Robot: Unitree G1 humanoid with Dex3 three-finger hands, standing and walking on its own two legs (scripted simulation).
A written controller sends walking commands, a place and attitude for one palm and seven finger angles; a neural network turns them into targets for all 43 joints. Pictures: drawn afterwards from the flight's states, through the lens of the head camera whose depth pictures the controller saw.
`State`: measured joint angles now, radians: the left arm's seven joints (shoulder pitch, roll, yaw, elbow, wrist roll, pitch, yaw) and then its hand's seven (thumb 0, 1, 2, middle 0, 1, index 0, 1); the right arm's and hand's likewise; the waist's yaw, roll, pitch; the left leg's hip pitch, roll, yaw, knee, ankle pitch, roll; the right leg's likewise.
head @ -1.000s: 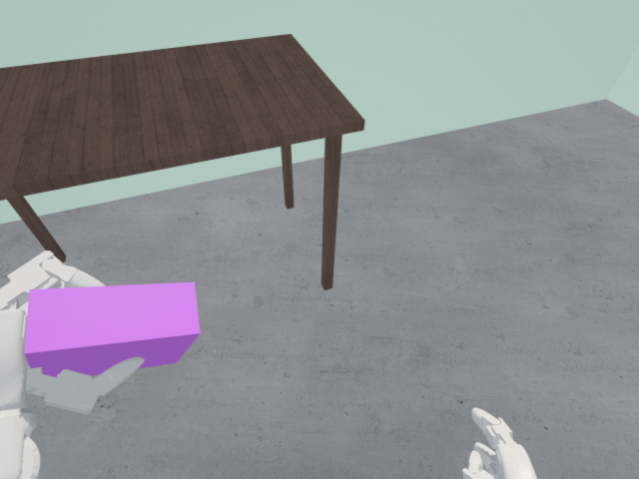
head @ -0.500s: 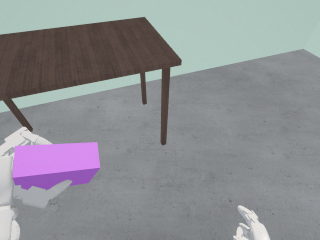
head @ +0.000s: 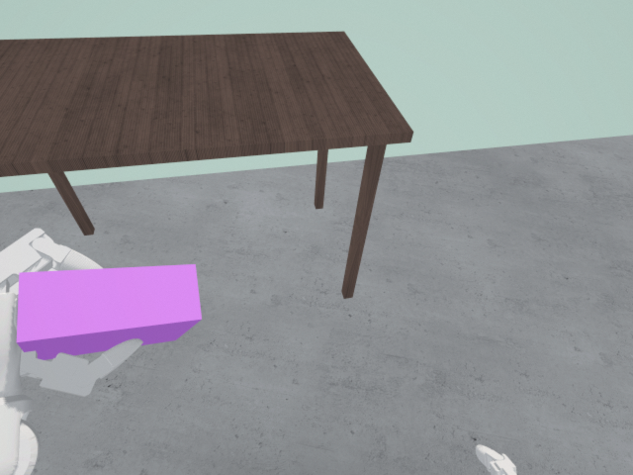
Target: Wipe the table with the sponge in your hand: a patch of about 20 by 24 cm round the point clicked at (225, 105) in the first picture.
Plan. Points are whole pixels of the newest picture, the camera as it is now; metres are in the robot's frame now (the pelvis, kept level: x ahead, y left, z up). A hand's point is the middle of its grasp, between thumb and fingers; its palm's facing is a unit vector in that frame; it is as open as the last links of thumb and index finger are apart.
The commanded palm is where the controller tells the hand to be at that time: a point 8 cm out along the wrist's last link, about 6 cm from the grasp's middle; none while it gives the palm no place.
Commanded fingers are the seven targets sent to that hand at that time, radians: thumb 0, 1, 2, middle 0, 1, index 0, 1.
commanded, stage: walk to a spot facing it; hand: left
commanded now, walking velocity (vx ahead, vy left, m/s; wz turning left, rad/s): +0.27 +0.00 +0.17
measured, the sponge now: (139, 310) +0.23 +0.19 +0.15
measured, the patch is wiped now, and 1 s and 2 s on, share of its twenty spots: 0.00 0.00 0.00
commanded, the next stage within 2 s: turn to face it in 0.14 s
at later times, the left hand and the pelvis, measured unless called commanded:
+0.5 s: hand (193, 215) +0.34 +0.16 +0.17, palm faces +0.39 -0.80 -0.46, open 9.6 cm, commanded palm +0.28 +0.21 +0.19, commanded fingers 0.00 0.10 1.30 -1.20 -1.60 -1.20 -1.60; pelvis +0.11 -0.07 -0.01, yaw -1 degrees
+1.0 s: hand (240, 187) +0.38 +0.12 +0.19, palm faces +0.30 -0.85 -0.43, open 9.6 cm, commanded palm +0.33 +0.17 +0.19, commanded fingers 0.00 0.10 1.30 -1.20 -1.60 -1.20 -1.60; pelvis +0.14 -0.09 +0.01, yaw -6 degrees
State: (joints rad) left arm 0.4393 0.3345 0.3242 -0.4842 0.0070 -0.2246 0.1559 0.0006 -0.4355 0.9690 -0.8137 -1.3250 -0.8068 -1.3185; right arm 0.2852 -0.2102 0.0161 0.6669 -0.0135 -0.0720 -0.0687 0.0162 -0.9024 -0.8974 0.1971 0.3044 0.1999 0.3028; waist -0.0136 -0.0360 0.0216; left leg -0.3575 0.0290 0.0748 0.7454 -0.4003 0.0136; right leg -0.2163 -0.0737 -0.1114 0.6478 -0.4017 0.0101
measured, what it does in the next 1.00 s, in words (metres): walks ahead: right foot, then left foot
